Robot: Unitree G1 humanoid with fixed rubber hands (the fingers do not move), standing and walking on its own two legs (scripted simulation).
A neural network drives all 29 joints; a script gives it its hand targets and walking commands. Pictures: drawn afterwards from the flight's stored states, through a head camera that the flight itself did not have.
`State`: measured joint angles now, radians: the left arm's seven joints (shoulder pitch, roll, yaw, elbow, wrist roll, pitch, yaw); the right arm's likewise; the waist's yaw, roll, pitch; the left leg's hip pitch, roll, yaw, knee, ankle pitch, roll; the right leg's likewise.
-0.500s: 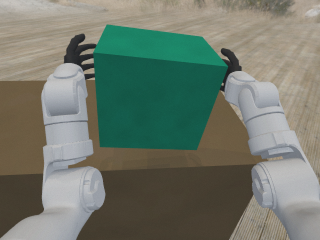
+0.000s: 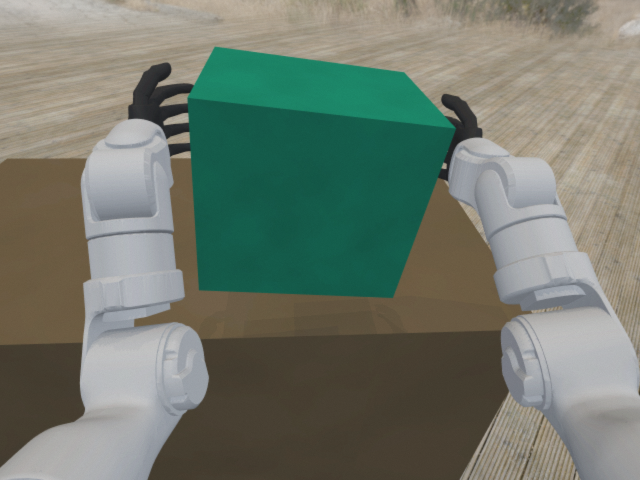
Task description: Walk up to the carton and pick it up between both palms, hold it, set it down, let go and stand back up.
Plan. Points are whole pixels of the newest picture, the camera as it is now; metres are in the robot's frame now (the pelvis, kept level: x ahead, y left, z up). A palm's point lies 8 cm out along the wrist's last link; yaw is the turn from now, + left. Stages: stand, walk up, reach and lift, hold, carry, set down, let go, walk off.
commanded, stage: hold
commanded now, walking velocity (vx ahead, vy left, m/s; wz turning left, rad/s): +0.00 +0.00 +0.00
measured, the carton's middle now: (306, 176) +0.43 +0.01 +0.24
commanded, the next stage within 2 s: set down in 0.52 s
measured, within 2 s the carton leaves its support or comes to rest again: neither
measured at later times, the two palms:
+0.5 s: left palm (154, 135) +0.36 +0.17 +0.32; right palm (466, 160) +0.37 -0.17 +0.29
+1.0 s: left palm (155, 155) +0.39 +0.18 +0.29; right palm (437, 187) +0.40 -0.16 +0.24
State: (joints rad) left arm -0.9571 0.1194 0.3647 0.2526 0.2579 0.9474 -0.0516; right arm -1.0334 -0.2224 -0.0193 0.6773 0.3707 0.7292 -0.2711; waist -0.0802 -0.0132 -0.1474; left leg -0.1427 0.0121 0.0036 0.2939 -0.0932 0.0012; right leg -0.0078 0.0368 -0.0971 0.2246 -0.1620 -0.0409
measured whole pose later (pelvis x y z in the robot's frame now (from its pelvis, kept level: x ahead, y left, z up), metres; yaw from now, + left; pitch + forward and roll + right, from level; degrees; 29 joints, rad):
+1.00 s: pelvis +0.00 +0.00 +0.00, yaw +1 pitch -4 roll -1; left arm -0.94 0.14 0.31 0.35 0.25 0.69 -0.10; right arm -0.91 -0.11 -0.17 0.68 0.11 0.44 -0.19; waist -0.05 -0.05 -0.04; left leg -0.11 0.00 -0.01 0.25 -0.07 0.00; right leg 0.03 0.03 -0.11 0.19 -0.15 -0.04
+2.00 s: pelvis +0.01 +0.01 +0.00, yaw +0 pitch -1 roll -1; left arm -0.96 0.10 0.32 0.57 0.25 0.51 -0.01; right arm -0.88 -0.05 -0.32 0.80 -0.09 0.26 -0.15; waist -0.04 -0.04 -0.07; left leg -0.15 0.00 0.00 0.25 -0.08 0.02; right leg -0.01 0.02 -0.10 0.16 -0.13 -0.02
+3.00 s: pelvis +0.02 +0.01 +0.00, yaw +2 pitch +8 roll -1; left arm -0.93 0.15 0.42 0.83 0.26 0.28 -0.05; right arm -0.88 0.09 -0.55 0.78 -0.37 0.21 -0.03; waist -0.03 -0.06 -0.09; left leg -0.30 -0.02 -0.03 0.18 -0.02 0.02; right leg -0.16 0.02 -0.13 0.13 -0.11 -0.02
